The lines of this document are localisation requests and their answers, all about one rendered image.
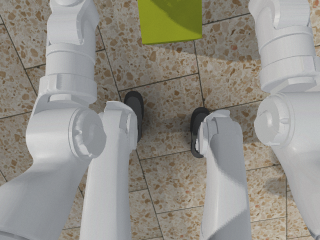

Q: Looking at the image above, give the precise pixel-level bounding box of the right robot upper arm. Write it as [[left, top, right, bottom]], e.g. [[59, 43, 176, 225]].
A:
[[254, 91, 320, 240]]

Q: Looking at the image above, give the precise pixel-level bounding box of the left robot upper arm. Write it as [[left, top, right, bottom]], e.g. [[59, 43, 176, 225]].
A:
[[0, 106, 107, 240]]

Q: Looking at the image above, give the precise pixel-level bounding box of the carton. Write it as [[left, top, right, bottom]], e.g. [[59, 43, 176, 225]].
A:
[[137, 0, 202, 45]]

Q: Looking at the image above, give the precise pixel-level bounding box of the robot right foot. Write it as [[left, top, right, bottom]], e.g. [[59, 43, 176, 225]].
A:
[[190, 107, 210, 158]]

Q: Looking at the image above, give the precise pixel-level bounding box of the left robot shin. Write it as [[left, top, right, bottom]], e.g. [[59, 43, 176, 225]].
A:
[[98, 101, 138, 123]]

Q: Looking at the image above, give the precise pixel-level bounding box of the left robot forearm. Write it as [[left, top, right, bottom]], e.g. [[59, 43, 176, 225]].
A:
[[25, 0, 100, 145]]

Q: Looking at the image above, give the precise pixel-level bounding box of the right robot forearm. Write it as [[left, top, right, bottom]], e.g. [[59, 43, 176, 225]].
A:
[[248, 0, 320, 95]]

